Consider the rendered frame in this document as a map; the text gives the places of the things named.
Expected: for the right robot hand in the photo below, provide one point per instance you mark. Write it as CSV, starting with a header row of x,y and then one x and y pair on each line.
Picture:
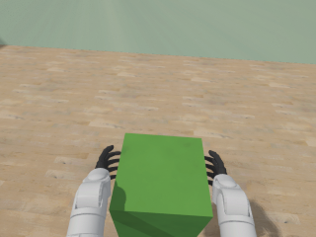
x,y
217,167

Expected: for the left robot hand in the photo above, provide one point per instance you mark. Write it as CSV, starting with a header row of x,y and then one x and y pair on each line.
x,y
104,161

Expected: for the right robot forearm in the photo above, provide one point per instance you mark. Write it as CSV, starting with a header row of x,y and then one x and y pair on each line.
x,y
234,213

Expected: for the carton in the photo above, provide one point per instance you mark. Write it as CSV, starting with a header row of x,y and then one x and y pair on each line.
x,y
161,187

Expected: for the left robot forearm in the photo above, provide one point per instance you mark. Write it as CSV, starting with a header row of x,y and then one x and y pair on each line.
x,y
89,209

